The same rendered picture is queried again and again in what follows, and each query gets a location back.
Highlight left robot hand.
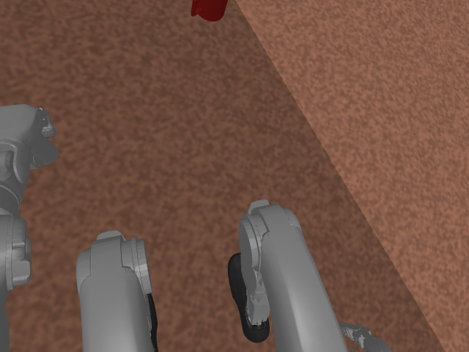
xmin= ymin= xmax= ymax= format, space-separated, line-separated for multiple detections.
xmin=0 ymin=104 xmax=56 ymax=170

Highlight right robot foot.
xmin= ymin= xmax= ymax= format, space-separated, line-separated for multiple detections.
xmin=228 ymin=253 xmax=270 ymax=343

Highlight left robot arm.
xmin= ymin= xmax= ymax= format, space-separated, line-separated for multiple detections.
xmin=0 ymin=139 xmax=32 ymax=352

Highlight right robot hand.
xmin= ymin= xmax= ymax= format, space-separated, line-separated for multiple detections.
xmin=339 ymin=323 xmax=392 ymax=352

